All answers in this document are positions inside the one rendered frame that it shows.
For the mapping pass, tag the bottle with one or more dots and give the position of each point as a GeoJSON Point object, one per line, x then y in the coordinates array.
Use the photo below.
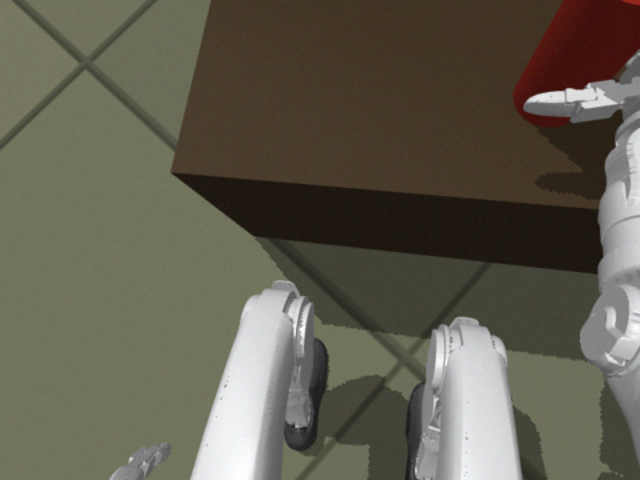
{"type": "Point", "coordinates": [587, 41]}

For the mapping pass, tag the right robot foot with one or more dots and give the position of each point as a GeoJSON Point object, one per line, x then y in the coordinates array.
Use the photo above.
{"type": "Point", "coordinates": [414, 429]}

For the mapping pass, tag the left robot foot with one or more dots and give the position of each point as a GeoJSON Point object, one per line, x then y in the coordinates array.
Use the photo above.
{"type": "Point", "coordinates": [303, 438]}

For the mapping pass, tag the right robot arm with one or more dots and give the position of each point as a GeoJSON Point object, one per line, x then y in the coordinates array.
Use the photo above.
{"type": "Point", "coordinates": [610, 338]}

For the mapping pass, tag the right robot hand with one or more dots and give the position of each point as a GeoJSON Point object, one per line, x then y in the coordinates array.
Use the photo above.
{"type": "Point", "coordinates": [598, 100]}

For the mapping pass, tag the left robot hand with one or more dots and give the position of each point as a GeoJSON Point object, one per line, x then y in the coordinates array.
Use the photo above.
{"type": "Point", "coordinates": [142, 462]}

